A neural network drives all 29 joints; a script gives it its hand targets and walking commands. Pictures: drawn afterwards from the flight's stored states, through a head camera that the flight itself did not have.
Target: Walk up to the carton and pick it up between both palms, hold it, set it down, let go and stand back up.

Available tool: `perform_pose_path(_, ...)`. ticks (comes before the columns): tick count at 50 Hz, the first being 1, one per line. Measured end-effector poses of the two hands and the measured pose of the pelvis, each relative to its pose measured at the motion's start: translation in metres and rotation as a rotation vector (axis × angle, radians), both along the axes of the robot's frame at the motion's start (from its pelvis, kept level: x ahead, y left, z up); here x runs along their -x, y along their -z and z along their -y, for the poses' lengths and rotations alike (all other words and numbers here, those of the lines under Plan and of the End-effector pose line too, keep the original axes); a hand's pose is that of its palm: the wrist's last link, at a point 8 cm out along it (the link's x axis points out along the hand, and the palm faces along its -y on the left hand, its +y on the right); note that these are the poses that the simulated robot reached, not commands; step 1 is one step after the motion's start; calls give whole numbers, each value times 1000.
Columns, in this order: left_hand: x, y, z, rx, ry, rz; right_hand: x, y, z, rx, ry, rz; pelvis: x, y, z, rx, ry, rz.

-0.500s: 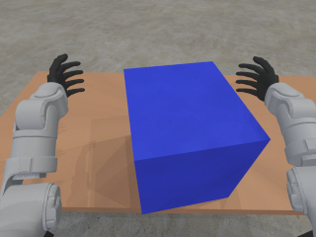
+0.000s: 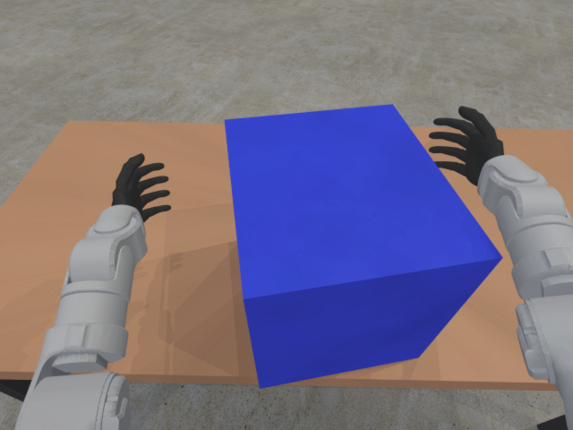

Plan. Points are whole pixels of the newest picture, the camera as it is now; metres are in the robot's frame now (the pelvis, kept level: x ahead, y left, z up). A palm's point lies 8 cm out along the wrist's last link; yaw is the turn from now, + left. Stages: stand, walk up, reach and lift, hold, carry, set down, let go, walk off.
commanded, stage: reach and lift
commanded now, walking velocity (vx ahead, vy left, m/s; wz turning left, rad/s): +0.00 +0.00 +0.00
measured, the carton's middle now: (326, 245) +0.38 -0.03 +0.04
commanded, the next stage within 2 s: none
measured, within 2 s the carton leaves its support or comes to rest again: neither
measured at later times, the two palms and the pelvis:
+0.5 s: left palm (151, 223) +0.38 +0.23 +0.08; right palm (467, 191) +0.44 -0.23 +0.12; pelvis +0.01 +0.00 +0.00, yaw +0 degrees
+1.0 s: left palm (179, 228) +0.38 +0.19 +0.07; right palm (433, 196) +0.44 -0.19 +0.10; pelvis +0.01 +0.00 +0.00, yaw +0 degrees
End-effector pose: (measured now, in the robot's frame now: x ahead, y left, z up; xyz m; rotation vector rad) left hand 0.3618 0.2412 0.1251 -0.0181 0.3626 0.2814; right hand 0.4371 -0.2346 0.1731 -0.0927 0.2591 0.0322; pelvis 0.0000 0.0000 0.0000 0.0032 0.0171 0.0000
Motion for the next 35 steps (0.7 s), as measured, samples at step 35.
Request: perform_pose_path(35, -16, 46, 26, 31, 15, 121, -1, 59, -20, 16, -34, -3, -8, 1, 2, 5, 3, -90)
